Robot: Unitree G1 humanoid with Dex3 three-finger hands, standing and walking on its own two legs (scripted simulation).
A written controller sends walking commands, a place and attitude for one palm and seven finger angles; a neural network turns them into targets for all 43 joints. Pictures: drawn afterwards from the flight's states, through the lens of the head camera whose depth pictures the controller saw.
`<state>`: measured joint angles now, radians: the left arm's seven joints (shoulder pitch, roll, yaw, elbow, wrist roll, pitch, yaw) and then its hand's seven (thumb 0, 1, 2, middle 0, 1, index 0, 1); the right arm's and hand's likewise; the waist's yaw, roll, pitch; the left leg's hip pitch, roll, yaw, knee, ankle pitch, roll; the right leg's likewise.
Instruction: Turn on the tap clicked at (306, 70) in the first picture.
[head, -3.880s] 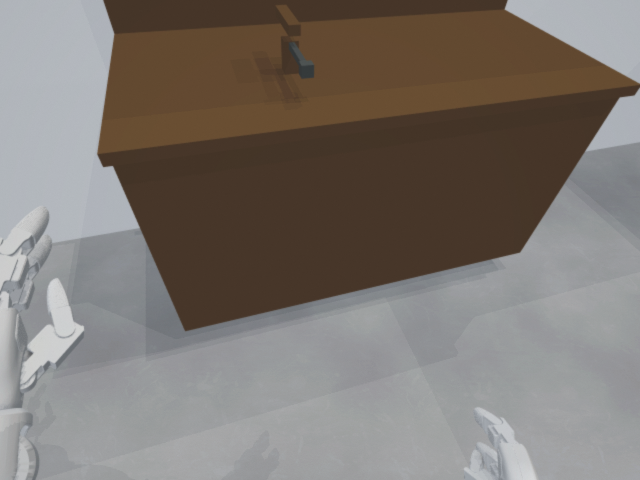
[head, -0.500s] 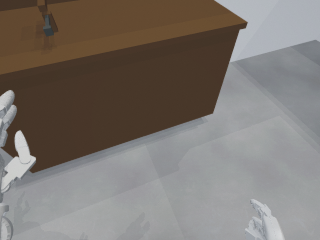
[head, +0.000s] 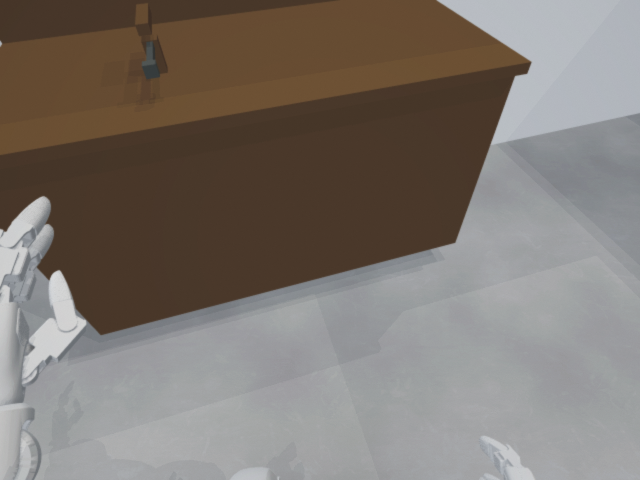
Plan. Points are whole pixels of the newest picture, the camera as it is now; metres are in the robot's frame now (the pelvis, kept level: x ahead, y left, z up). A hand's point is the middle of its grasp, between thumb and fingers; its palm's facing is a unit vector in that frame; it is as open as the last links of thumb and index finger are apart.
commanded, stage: take the last steps up to it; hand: left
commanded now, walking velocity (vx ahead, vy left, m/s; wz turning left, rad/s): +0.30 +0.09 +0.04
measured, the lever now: (150, 69) +0.86 +0.41 +0.11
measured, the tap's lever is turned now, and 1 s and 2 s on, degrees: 0 0 0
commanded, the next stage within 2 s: none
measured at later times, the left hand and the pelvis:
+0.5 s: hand (98, 239) +0.31 +0.25 +0.18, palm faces +0.39 -0.78 -0.49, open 7.4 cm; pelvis +0.10 +0.02 -0.01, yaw +0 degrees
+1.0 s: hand (123, 158) +0.45 +0.28 +0.18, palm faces +0.39 -0.83 -0.39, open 7.4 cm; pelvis +0.21 +0.05 +0.00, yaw -2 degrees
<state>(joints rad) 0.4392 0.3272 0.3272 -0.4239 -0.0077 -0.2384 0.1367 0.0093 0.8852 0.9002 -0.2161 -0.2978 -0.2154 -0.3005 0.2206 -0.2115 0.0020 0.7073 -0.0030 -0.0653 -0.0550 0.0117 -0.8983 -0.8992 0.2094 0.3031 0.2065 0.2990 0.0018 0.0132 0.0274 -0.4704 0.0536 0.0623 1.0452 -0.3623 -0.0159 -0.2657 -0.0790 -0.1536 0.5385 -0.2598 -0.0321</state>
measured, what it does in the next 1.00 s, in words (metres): walks ahead: left foot, then right foot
